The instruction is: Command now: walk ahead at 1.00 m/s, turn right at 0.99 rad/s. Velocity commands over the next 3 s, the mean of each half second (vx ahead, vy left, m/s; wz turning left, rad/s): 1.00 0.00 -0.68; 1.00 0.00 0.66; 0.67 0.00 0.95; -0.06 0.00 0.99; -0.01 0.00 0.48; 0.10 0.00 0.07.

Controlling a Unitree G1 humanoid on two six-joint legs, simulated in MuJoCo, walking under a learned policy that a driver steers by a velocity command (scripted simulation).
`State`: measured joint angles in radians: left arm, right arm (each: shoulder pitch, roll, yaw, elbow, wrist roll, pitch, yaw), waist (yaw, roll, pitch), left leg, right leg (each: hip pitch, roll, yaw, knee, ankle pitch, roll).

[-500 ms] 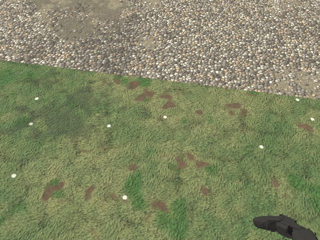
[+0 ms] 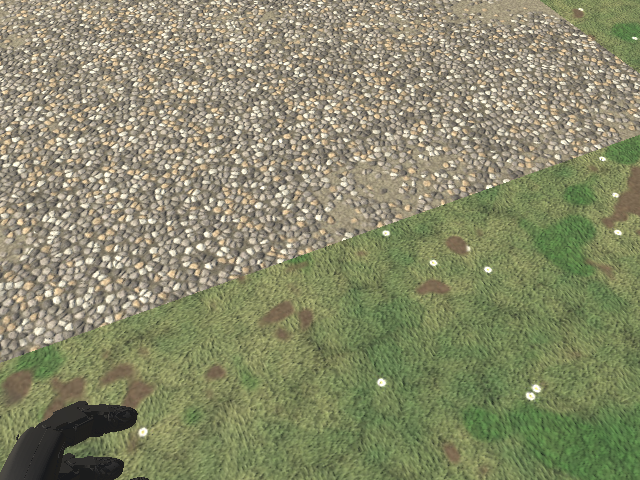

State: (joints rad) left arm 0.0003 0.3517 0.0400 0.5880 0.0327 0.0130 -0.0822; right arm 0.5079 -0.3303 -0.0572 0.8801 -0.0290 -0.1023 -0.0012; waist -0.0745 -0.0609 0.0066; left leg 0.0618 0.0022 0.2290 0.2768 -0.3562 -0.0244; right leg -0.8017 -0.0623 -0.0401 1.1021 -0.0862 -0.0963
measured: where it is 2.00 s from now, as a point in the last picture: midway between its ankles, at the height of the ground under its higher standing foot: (334, 141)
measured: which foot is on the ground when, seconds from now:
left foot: down 0.00-0.16, up 0.18-0.56, down 0.58-1.00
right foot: up 0.00-0.14, down 0.16-0.60, up 0.62-0.98, down 1.00-1.00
